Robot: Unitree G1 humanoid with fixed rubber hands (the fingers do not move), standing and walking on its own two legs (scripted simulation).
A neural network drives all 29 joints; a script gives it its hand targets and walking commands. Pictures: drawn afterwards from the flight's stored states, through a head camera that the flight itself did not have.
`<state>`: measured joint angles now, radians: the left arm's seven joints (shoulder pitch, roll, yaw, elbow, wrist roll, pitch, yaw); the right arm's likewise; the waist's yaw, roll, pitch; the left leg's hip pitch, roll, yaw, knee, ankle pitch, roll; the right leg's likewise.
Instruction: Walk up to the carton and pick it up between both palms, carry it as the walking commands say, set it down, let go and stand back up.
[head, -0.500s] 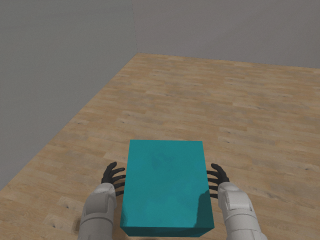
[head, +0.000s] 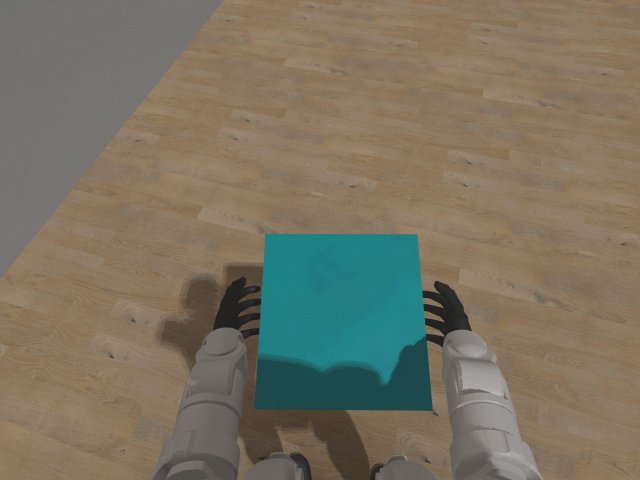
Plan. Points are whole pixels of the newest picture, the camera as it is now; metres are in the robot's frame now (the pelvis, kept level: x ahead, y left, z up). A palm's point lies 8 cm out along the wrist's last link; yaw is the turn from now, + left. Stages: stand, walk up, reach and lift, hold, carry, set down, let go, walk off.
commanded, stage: set down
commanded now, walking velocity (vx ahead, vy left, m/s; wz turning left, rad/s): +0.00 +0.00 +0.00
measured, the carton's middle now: (339, 325) +0.35 -0.01 -0.14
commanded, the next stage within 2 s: none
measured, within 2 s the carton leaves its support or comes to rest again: neither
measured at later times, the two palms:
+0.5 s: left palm (248, 341) +0.33 +0.14 -0.15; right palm (433, 342) +0.32 -0.16 -0.16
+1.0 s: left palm (264, 326) +0.39 +0.13 -0.24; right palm (420, 333) +0.37 -0.17 -0.26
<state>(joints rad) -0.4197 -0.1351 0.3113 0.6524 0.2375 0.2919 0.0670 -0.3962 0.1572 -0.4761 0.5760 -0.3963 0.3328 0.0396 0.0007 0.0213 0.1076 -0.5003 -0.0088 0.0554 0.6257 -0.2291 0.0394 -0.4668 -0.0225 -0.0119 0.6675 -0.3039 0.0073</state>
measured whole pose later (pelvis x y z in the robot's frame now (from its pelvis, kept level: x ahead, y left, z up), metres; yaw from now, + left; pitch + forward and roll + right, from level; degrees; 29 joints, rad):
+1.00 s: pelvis -0.06 +0.00 -0.16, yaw -1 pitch +29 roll -1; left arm -0.85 -0.06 0.31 0.63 0.20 0.21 0.23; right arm -0.84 0.01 -0.39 0.71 -0.11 0.18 -0.16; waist 0.00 0.02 0.10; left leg -1.51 0.00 0.02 1.43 -0.43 0.04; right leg -1.46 0.00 -0.01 1.46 -0.51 0.00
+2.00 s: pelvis -0.10 +0.00 -0.30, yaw -1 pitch +30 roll -1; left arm -1.33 0.12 0.35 0.56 0.07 0.35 0.23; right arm -1.33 -0.17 -0.27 0.61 0.03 0.35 -0.23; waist 0.00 0.02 0.53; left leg -1.96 0.00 0.02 1.90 -0.45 0.04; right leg -1.91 0.01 -0.01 1.94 -0.55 0.00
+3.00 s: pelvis -0.08 +0.00 -0.37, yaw -2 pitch +32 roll +0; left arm -1.57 0.29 0.30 1.00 0.00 0.22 0.11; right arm -1.52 -0.29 -0.18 0.97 0.09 0.22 -0.13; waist 0.00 0.04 0.52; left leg -2.17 0.00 0.02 2.16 -0.55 0.03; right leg -2.11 0.02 -0.01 2.21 -0.66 0.00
